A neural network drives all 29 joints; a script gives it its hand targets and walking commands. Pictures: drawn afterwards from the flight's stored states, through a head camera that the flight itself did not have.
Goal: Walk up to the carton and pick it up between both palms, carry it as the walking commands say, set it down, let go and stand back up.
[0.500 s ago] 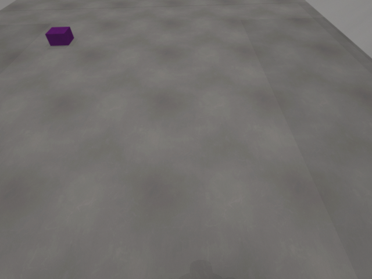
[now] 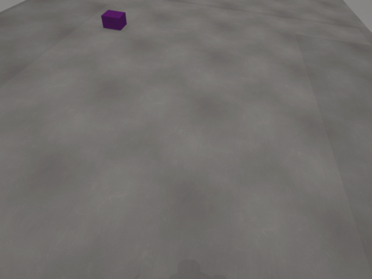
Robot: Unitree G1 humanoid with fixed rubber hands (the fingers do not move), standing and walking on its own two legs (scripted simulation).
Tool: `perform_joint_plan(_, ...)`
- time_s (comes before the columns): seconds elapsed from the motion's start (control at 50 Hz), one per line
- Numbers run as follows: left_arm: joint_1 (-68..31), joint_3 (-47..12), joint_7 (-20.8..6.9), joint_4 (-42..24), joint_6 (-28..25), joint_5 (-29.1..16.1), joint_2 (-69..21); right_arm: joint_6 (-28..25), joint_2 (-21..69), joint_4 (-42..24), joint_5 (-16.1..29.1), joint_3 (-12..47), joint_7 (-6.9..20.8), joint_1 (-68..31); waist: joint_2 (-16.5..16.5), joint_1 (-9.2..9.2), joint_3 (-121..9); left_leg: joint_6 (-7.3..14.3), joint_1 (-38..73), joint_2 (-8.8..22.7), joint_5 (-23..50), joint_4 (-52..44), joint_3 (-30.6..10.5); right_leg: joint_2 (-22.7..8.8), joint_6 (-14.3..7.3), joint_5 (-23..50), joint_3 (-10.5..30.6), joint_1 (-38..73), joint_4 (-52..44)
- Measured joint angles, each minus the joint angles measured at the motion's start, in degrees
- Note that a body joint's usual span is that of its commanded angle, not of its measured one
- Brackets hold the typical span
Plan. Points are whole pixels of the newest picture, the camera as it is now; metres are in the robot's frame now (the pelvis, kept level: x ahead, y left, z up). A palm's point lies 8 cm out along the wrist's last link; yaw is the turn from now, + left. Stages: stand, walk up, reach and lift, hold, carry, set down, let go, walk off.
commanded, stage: walk up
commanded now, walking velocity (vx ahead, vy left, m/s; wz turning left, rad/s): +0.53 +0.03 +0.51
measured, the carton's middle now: (114, 20) +3.13 +0.83 -0.70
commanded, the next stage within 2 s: none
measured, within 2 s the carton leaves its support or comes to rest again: neither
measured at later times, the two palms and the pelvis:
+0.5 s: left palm (100, 221) +0.30 +0.24 -0.14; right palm (291, 246) +0.24 -0.27 -0.14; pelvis +0.24 -0.03 -0.02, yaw +10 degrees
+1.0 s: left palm (71, 162) +0.50 +0.38 -0.14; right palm (223, 155) +0.54 -0.12 -0.14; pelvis +0.46 +0.10 -0.01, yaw +13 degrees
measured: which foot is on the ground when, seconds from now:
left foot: down 0.00-0.44, up 0.46-0.76, down 0.78-1.00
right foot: up 0.00-0.40, down 0.42-0.78, up 0.80-1.00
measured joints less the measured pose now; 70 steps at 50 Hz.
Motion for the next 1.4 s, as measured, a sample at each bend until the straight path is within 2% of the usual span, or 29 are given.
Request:
perform_joint_plan(0.14, -3.28, 0.01, -0.25, -1.10, -0.26, 0.00, 0.02, -1.84, 0.30, 0.00, 0.00, -0.01, -1.63, 3.17, -0.06, 0.02, 0.01, 1.15, 7.01, -1.29, 1.40, -9.70, -3.95, -0.02, 0.00, 3.17, 0.06, -0.38, -4.79)
perform_joint_plan(0.26, -5.32, 0.00, -0.32, -1.17, -0.60, 0.00, 0.02, -2.40, 0.30, 0.01, -0.01, -0.01, -2.60, 4.02, -0.08, -0.98, 0.84, 1.19, 11.30, -1.31, -1.32, -12.24, -6.51, 0.02, 0.00, 3.16, 0.08, -0.40, -15.30)
perform_joint_plan(0.38, -6.29, 0.01, -0.34, -1.95, -1.73, 0.00, 0.03, -2.32, 0.31, 0.75, -0.01, -0.01, -2.87, 4.11, -0.10, -1.39, 1.39, 0.43, 14.64, -1.38, -6.79, -12.07, -6.94, 1.09, -0.16, 3.13, 0.07, -0.38, -29.30)
perform_joint_plan(0.42, -6.17, 0.01, -0.31, -1.97, -2.76, 0.00, 0.02, -2.32, 0.28, 0.89, -0.01, 0.00, -2.87, 4.19, -0.11, -1.29, 1.46, 0.21, 13.46, -1.98, -9.89, -6.68, -7.12, 1.51, -1.29, 6.36, -0.08, 1.97, -35.83)
perform_joint_plan(0.44, -6.08, 0.03, -0.14, -1.82, -3.53, 0.00, -0.15, -2.32, 0.16, 0.93, -0.01, -0.01, -2.87, 4.00, 0.32, -1.24, 1.63, 0.20, 10.41, -2.21, -10.75, 1.51, -6.89, 1.49, -1.14, 11.25, -0.46, 2.32, -35.57)
perform_joint_plan(0.5, -2.46, 0.01, 0.45, -1.49, -4.87, 0.00, -0.42, -1.98, -0.39, 0.84, -0.01, -0.02, -2.88, 1.41, 1.42, -1.24, 1.40, 0.19, -0.42, -1.94, -10.77, 26.66, -4.53, 1.48, -0.99, 6.11, -2.46, 5.35, -32.99)
perform_joint_plan(0.54, 1.84, 0.00, 0.91, -0.32, -5.16, 0.01, -0.44, -2.08, -0.96, 0.76, 0.00, -0.02, -2.87, -1.56, 1.48, -1.30, 0.65, 0.19, -5.91, -0.98, -8.85, 33.22, -2.36, 1.49, -0.95, 3.49, -2.56, 8.68, -33.82)
perform_joint_plan(0.58, 6.07, 0.00, 1.39, 1.15, -5.17, 0.01, -0.45, -1.83, -1.32, 0.26, 0.00, -0.01, -2.80, -4.57, 1.51, -1.30, 0.08, 0.19, -10.62, 0.52, -6.76, 34.39, -1.10, 1.50, -0.59, 1.92, -2.58, 12.25, -34.97)
perform_joint_plan(0.66, 13.21, 0.00, 2.48, 2.95, -4.77, 0.01, -0.48, 0.01, -1.67, -1.35, 0.00, 0.03, -1.12, -10.02, 1.64, -0.53, 0.40, -0.54, -19.45, 3.58, -3.06, 33.72, -0.40, 1.36, 0.76, -1.22, -2.58, 19.56, -36.93)
perform_joint_plan(0.76, 17.17, 0.04, 2.65, 5.36, -2.84, 0.01, -0.51, 0.08, -1.77, -2.89, 0.00, 0.02, 1.03, -12.93, 1.33, -0.26, -0.11, -0.71, -20.90, 5.10, 0.93, 16.39, 3.34, -1.22, 4.07, -6.55, -2.65, 26.53, -37.06)
perform_joint_plan(0.78, 17.12, 0.09, 2.57, 5.41, -2.65, 0.01, -0.51, -0.54, -1.95, -2.88, 0.00, 0.01, 1.04, -12.82, 1.46, -0.34, 0.23, -0.69, -19.45, 4.92, 1.44, 14.08, 4.35, -2.02, 3.92, -8.36, -2.69, 26.48, -33.30)
perform_joint_plan(0.8, 16.07, 0.40, 2.37, 5.44, -2.34, 0.00, -0.41, -1.25, -1.95, -2.82, 0.00, -0.01, 0.90, -12.49, 1.47, -0.43, 1.21, -0.52, -19.10, 4.56, 4.19, 15.73, 4.72, -2.73, 2.63, -9.73, -2.77, 24.82, -25.12)
perform_joint_plan(0.86, 9.10, 0.92, 1.64, 4.43, -1.46, 0.01, -0.20, -1.57, -0.86, -1.71, -0.01, 0.02, 0.32, -10.08, 0.75, -0.44, 3.62, 0.47, -16.57, 1.84, 0.75, 18.01, 4.91, -1.89, -1.21, -9.86, -2.27, 15.87, -1.34)
perform_joint_plan(0.88, 6.93, 0.91, 1.25, 3.49, -1.48, 0.00, -0.21, -1.18, -0.57, -1.27, -0.01, 0.02, 0.18, -9.43, 0.71, -0.42, 4.26, 0.76, -14.89, 1.24, 0.43, 16.38, 4.96, -1.13, -1.94, -9.12, -2.24, 12.92, 2.55)
perform_joint_plan(0.92, 3.18, 0.92, 0.76, 2.00, -1.72, 0.00, -0.21, -0.84, -0.28, -0.79, -0.01, 0.02, -0.28, -8.16, 0.66, -0.38, 5.21, 1.26, -10.91, 0.34, 1.60, 11.53, 5.40, -0.21, -2.73, -6.73, -2.15, 8.13, 4.43)
perform_joint_plan(1.04, -2.83, 0.92, 0.58, -0.37, -1.54, 0.00, -0.19, -1.72, -0.26, -0.38, -0.01, 0.02, -1.33, -3.48, 0.60, -0.32, 4.61, 1.35, -0.68, -0.83, 3.96, -1.28, 5.41, -0.18, -3.12, 0.38, -2.06, 0.61, -1.18)
perform_joint_plan(1.14, -4.83, 0.92, -0.23, -0.59, -0.78, 0.00, -0.19, -1.95, -0.26, -0.27, -0.01, 0.02, -1.70, -0.89, 0.58, -0.29, 4.13, 1.32, 4.60, -0.67, 3.66, -6.99, 3.66, -0.18, -2.69, 4.14, -2.04, -0.14, -7.81)
perform_joint_plan(1.24, -4.88, 0.72, -0.65, -0.60, -0.54, 0.01, -0.19, -2.54, -0.25, -0.28, -0.01, 0.02, -2.16, -0.64, 0.56, -0.26, 3.86, 0.32, 7.50, -0.40, 2.15, -10.39, 3.18, -0.19, -2.47, 4.69, -2.01, -0.15, -16.33)
perform_joint_plan(1.34, -4.83, 0.27, -0.65, -0.63, -1.72, 0.00, -0.40, -2.14, -0.24, -0.18, -0.01, 0.03, -2.25, -0.61, 0.50, -0.20, 2.72, -1.51, 7.51, -0.80, -1.84, -9.50, 3.82, 0.04, -2.73, 4.64, -1.94, 1.74, -34.08)
perform_joint_plan(1.36, -4.77, 0.28, -0.55, -0.58, -2.64, 0.00, -0.41, -2.10, -0.26, -0.13, -0.01, 0.02, -2.26, -0.47, 0.56, -0.17, 2.64, -1.65, 6.52, -0.89, -3.75, -6.19, 3.63, 0.03, -3.34, 6.86, -1.93, 3.21, -37.48)
perform_joint_plan(1.38, -4.63, 0.29, -0.26, -0.42, -3.54, 0.00, -0.49, -2.03, -0.32, -0.10, -0.01, 0.02, -2.26, -0.82, 0.76, -0.16, 3.03, -1.66, 4.60, -0.78, -6.17, 0.34, 3.40, -0.02, -3.15, 11.74, -2.02, 3.41, -36.90)
perform_joint_plan(1.4, -4.03, 0.29, -0.03, -0.26, -4.02, 0.00, -0.64, -1.83, -0.37, -0.10, -0.01, 0.01, -2.26, -1.48, 0.94, -0.13, 3.29, -1.66, 2.09, -0.74, -8.04, 8.22, 3.14, 0.00, -3.00, 11.43, -2.17, 3.54, -34.87)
